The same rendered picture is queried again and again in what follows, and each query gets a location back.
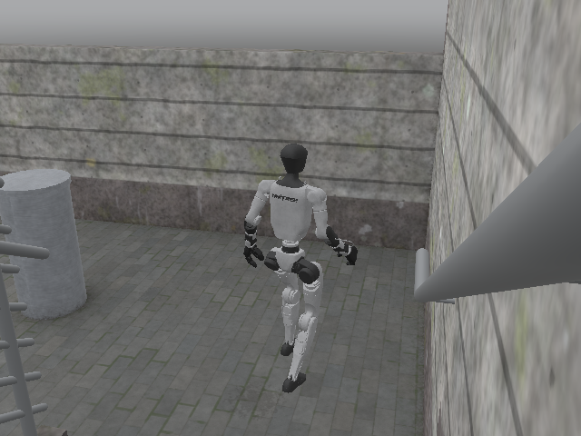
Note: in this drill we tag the left robot shin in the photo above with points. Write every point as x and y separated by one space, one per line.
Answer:
290 314

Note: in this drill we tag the robot left upper arm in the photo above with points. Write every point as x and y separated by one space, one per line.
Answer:
261 197

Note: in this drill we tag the right robot hand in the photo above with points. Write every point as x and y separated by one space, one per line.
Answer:
352 257

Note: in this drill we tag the robot shin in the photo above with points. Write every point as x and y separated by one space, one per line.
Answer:
290 314
301 348

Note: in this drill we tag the left robot hand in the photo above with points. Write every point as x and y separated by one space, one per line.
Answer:
256 252

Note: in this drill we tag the robot right upper arm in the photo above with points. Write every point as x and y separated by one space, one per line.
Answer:
317 197

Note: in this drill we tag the right robot shin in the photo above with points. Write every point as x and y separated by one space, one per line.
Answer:
301 348

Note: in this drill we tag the robot right forearm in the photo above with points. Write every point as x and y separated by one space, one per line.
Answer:
337 245

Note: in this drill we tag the robot left forearm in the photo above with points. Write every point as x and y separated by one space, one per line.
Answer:
250 234

